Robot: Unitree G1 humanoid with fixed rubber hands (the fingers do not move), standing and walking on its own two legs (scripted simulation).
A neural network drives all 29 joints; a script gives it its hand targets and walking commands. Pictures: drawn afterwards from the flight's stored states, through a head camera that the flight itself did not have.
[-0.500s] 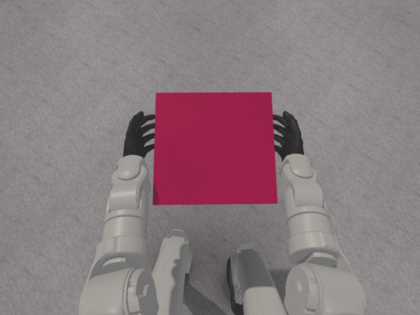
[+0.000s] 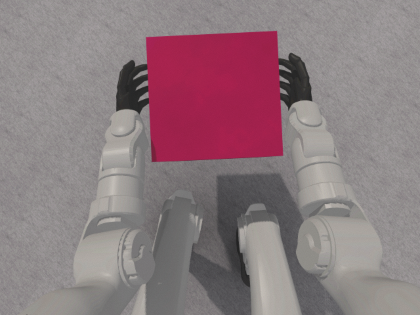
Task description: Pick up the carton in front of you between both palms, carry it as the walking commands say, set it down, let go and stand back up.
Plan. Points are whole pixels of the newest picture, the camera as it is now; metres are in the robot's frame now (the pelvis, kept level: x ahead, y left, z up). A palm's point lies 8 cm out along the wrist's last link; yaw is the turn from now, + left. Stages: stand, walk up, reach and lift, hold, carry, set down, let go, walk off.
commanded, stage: set down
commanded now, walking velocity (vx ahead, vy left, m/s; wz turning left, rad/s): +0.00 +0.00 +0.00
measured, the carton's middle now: (213, 111) +0.47 +0.05 -0.18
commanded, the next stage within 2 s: none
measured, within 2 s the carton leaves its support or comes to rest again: rests again in 1.22 s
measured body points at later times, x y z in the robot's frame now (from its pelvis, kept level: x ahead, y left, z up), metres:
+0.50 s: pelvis -0.02 -0.01 -0.10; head +0.33 +0.02 +0.17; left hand +0.47 +0.22 -0.26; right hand +0.54 -0.08 -0.26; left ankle +0.11 +0.13 -0.48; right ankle +0.07 -0.12 -0.48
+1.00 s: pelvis -0.02 -0.01 -0.13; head +0.34 +0.00 +0.15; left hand +0.47 +0.22 -0.30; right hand +0.54 -0.08 -0.30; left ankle +0.11 +0.13 -0.48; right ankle +0.07 -0.12 -0.48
